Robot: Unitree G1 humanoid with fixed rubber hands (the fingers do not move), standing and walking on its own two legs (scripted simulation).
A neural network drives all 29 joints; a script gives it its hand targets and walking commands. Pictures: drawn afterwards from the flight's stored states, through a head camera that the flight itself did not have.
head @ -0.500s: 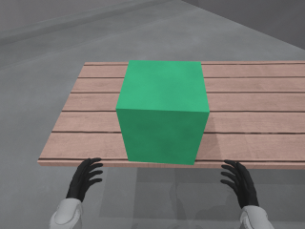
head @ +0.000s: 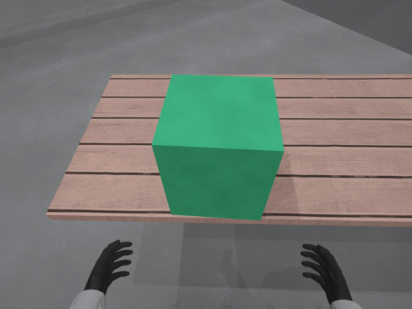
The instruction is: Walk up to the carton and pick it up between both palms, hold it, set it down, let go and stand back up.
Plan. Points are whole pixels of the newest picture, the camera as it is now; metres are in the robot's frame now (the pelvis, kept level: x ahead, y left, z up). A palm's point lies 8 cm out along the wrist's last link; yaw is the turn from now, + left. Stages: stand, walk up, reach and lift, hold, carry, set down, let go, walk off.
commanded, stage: set down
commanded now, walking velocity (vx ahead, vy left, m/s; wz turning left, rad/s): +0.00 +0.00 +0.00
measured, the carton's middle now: (218, 150) +0.42 +0.02 +0.05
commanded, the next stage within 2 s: let go in 0.10 s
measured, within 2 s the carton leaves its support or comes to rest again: neither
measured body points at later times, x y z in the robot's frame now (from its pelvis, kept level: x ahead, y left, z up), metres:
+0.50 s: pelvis -0.02 -0.01 +0.00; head +0.00 +0.00 +0.45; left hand +0.14 +0.22 -0.10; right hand +0.15 -0.23 -0.09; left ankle -0.02 +0.12 -0.75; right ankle -0.01 -0.13 -0.75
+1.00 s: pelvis -0.02 +0.00 -0.01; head -0.01 +0.00 +0.44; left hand +0.08 +0.24 -0.13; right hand +0.04 -0.25 -0.15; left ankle -0.02 +0.12 -0.75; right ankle -0.01 -0.13 -0.75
